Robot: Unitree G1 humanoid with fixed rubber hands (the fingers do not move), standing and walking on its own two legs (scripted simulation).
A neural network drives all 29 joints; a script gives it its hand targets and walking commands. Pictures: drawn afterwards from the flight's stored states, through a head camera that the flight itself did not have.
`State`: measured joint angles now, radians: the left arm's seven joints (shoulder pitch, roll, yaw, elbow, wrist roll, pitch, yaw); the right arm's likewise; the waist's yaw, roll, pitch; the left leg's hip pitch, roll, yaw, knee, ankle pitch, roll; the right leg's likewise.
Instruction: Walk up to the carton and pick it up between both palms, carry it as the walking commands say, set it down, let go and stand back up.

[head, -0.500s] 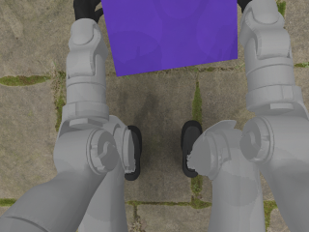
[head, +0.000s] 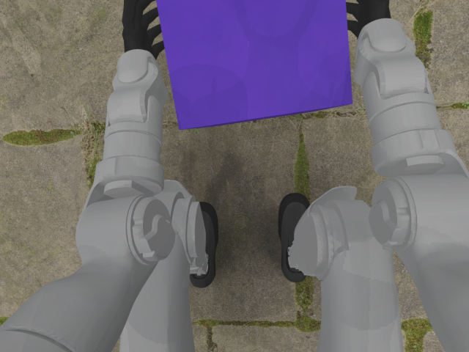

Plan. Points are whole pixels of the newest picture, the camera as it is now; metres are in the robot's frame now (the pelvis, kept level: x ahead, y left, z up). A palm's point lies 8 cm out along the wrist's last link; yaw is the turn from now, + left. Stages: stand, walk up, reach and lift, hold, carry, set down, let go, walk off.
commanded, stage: set down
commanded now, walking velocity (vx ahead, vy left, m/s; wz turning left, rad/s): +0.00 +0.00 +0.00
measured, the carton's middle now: (254, 59) +0.52 +0.01 -0.23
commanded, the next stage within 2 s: none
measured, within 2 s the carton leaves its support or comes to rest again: rests again in 0.14 s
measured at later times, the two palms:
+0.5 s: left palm (147, 50) +0.51 +0.16 -0.14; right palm (372, 25) +0.54 -0.15 -0.15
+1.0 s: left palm (146, 51) +0.51 +0.16 -0.15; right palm (369, 23) +0.54 -0.15 -0.16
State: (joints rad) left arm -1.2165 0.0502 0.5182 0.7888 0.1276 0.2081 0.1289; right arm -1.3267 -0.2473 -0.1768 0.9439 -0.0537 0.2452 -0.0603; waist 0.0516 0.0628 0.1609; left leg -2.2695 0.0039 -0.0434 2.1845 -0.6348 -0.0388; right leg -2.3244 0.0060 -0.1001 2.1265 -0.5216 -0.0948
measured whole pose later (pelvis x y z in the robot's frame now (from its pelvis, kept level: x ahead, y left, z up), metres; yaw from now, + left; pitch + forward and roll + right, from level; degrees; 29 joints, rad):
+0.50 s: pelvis +0.00 +0.00 -0.01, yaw +0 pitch +42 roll +1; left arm -1.24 0.06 0.52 0.85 0.13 0.18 0.13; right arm -1.33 -0.26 -0.17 0.97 -0.05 0.23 -0.06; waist 0.05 0.07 0.15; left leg -2.30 0.00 -0.04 2.20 -0.64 -0.04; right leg -2.36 0.01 -0.10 2.14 -0.52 -0.09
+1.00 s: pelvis +0.00 +0.00 -0.01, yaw +0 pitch +42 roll +1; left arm -1.26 0.08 0.52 0.90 0.13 0.16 0.10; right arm -1.35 -0.27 -0.17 1.00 -0.05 0.19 -0.06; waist 0.06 0.06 0.16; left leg -2.30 0.00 -0.04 2.21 -0.64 -0.05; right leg -2.36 0.01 -0.10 2.15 -0.52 -0.10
